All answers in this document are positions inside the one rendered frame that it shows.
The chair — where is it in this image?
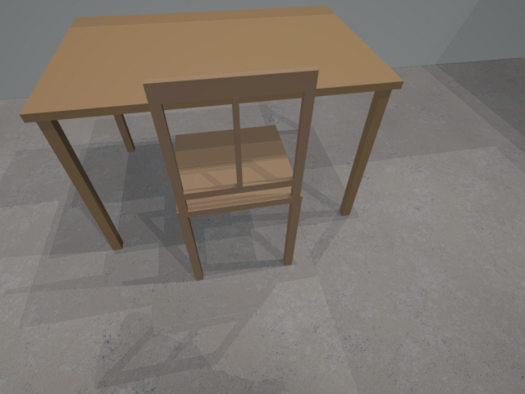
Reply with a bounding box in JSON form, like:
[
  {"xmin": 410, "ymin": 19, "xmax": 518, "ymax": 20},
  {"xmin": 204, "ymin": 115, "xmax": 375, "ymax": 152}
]
[{"xmin": 143, "ymin": 66, "xmax": 319, "ymax": 281}]

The table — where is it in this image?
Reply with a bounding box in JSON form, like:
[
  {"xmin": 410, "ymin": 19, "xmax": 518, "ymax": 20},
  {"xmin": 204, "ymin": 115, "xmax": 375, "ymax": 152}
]
[{"xmin": 20, "ymin": 6, "xmax": 404, "ymax": 250}]

